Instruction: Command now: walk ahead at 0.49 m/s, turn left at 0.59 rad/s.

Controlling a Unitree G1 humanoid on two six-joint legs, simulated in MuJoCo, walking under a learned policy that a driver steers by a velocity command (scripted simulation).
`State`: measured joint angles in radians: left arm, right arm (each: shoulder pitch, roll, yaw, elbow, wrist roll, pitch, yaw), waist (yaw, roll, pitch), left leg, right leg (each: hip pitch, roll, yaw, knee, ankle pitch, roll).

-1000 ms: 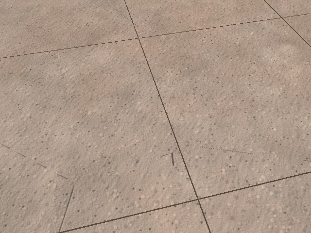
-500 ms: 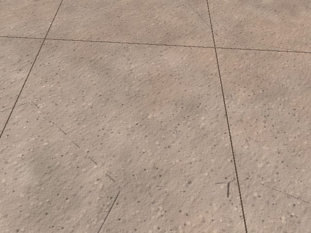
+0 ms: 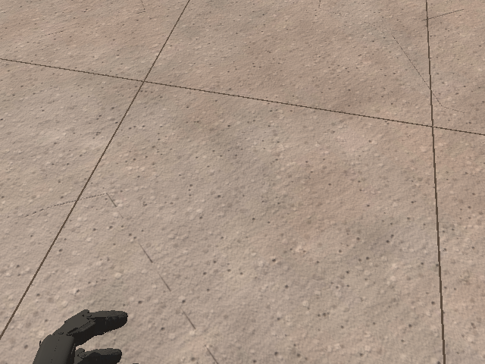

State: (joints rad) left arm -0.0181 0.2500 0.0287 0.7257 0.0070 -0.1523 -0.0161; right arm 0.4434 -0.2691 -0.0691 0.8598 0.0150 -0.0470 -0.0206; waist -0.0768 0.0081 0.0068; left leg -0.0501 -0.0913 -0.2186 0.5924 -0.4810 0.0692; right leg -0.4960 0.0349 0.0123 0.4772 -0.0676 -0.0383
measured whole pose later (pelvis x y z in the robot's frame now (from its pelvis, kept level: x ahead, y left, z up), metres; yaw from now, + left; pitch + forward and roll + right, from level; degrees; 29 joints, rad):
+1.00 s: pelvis +0.53 +0.07 +0.01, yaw +0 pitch +3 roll +2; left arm 0.08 0.24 0.03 0.75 -0.02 -0.06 -0.07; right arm 0.36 -0.26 -0.06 0.86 0.00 -0.07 -0.01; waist -0.07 -0.04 0.01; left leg 0.11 -0.02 0.18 0.23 -0.38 0.00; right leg -0.63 -0.04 -0.03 0.61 -0.02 -0.07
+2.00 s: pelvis +0.93 -0.01 +0.01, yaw -36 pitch +2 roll +2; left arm 0.15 0.30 0.08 0.57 -0.01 0.06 -0.01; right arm 0.14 -0.32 -0.08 0.77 0.02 -0.01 -0.01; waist -0.03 0.01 0.05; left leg -0.26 0.11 0.21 0.53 -0.28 -0.03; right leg -0.36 -0.03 -0.02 0.57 -0.21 -0.03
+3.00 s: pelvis +0.97 +0.03 +0.01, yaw -23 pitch +3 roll -1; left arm 0.15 0.31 0.10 0.68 0.01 0.02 0.04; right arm 0.18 -0.29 -0.07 0.62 -0.01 0.03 0.02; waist 0.00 -0.04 0.04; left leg -0.36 -0.02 0.00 0.63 -0.32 0.06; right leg -0.49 -0.06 -0.02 1.04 -0.54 0.06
